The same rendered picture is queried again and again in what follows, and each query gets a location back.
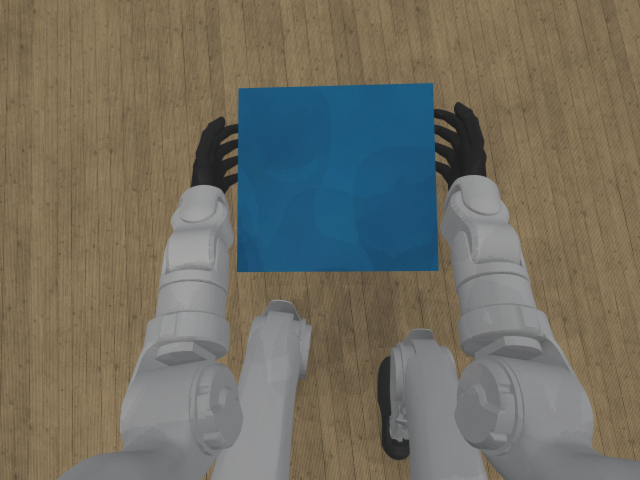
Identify right robot forearm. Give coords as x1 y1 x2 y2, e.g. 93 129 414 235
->
440 175 594 430

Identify right robot upper arm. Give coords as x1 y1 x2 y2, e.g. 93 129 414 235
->
454 355 640 480

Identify right robot hand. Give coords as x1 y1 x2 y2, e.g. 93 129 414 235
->
434 102 487 191

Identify left robot forearm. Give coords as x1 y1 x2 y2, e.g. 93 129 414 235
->
120 185 234 441

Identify carton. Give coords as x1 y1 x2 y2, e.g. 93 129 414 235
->
237 83 439 272

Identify robot left shin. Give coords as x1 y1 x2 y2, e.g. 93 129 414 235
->
246 300 301 350

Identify left robot upper arm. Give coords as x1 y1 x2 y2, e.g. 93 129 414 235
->
56 360 243 480

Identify left robot thigh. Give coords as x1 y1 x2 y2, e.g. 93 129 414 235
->
210 311 312 480

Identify left robot hand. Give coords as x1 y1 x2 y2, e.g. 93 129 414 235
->
191 116 238 194

